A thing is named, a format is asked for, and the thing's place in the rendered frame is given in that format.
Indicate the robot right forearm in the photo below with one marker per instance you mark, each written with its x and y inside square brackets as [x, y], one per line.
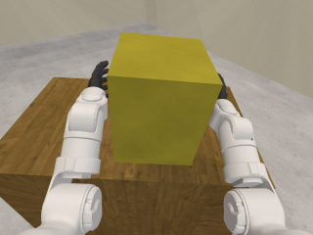
[242, 166]

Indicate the left robot upper arm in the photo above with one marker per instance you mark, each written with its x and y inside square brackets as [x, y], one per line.
[70, 209]

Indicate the carton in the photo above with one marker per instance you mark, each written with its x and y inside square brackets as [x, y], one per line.
[162, 91]

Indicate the right robot hand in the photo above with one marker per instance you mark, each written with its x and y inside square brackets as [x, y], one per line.
[222, 94]

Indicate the right robot upper arm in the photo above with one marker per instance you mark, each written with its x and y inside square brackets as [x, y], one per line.
[255, 211]

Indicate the pedestal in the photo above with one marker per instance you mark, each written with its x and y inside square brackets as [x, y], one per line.
[137, 199]

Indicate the robot left forearm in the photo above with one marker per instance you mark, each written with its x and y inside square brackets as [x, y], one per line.
[82, 138]

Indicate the left robot hand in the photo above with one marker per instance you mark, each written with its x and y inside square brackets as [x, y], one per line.
[96, 79]

